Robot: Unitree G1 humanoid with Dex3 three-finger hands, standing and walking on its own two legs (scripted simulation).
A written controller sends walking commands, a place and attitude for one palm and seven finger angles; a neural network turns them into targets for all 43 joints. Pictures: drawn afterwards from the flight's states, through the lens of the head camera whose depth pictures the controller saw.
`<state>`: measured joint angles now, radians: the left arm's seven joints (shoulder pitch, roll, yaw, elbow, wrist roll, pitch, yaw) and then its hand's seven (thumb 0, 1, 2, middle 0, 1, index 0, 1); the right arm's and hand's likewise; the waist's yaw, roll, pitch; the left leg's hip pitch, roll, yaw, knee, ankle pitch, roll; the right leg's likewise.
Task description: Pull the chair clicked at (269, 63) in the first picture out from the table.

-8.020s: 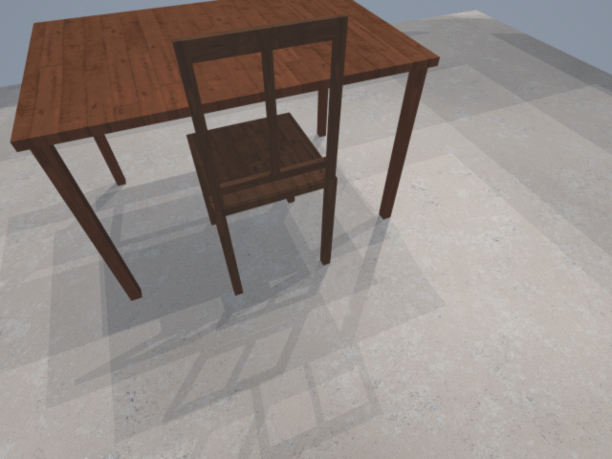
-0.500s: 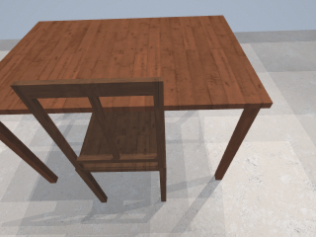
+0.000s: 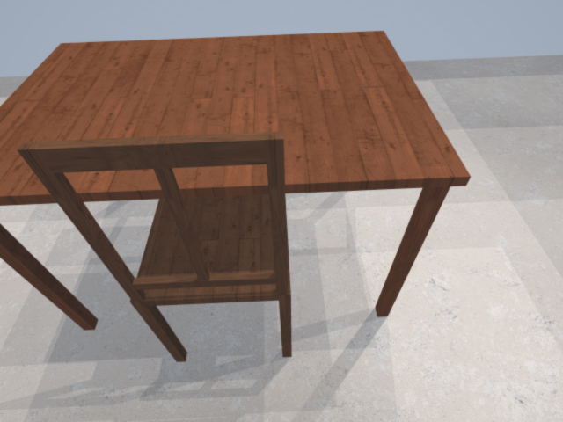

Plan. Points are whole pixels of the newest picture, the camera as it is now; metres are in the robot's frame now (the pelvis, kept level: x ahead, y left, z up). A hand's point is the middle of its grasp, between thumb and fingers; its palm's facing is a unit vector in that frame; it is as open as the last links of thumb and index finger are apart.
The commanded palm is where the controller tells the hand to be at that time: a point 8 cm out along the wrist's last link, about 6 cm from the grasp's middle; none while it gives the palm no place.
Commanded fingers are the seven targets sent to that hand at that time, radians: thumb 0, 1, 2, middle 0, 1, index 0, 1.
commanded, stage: come to a stop and stand still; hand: left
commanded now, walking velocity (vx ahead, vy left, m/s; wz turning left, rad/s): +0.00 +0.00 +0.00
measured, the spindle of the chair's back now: (187, 232) +0.46 +0.22 -0.05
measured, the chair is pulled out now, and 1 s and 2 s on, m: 0.00 0.00 0.00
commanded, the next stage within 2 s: look again from close up in 1.12 s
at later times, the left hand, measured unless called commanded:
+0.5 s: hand out of the picture +0.00 +0.15 -0.17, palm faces +0.06 -0.98 -0.18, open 7.3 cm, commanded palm none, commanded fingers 0.00 0.90 0.90 -0.20 -0.30 -0.20 -0.30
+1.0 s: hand out of the picture +0.02 +0.16 -0.17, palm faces +0.07 -0.98 -0.19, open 7.3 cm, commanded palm none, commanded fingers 0.00 0.90 0.90 -0.20 -0.30 -0.20 -0.30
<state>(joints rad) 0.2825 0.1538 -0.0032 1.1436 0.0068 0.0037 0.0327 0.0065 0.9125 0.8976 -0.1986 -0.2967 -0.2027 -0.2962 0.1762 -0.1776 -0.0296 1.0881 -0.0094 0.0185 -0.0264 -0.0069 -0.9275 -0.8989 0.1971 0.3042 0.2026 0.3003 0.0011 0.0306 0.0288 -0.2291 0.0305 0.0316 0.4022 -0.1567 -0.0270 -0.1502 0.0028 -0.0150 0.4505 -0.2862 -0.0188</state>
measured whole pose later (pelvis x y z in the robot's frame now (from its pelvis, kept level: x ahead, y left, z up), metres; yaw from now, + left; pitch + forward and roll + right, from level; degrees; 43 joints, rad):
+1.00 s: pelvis +0.04 -0.01 +0.00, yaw +1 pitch -1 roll +1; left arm 0.30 0.13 0.00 1.16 0.00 -0.02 0.04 0.01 0.91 0.90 -0.20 -0.30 -0.20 -0.30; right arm 0.25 -0.15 0.00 1.14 -0.01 -0.01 -0.05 0.01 -0.92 -0.90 0.19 0.30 0.20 0.30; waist 0.01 0.00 0.02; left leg -0.17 0.03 0.02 0.39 -0.21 -0.03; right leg -0.06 0.00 -0.03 0.39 -0.32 -0.02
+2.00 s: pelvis +0.04 +0.03 +0.00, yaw -1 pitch +0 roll +1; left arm 0.28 0.19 -0.02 1.07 0.01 0.00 0.04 0.01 0.91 0.90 -0.20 -0.30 -0.20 -0.30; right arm 0.22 -0.17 0.01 1.08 -0.01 -0.01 -0.01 0.00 -0.91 -0.90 0.20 0.30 0.20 0.30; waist 0.01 -0.03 0.04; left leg -0.22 -0.01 0.07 0.48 -0.26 0.02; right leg -0.13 -0.04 0.02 0.48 -0.35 0.03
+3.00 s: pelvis -0.02 +0.02 -0.10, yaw +0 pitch +17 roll -2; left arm 0.39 0.20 0.19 0.05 -0.28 -0.45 -0.22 0.01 -0.01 0.50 -0.11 -0.15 -0.11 -0.15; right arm 0.25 -0.23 -0.04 0.62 0.01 -0.21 -0.06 0.01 -0.90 -0.90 0.20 0.30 0.20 0.30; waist -0.01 0.03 -0.16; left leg -1.01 0.05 -0.01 1.18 -0.46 0.00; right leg -0.89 -0.01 -0.07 1.17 -0.57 -0.01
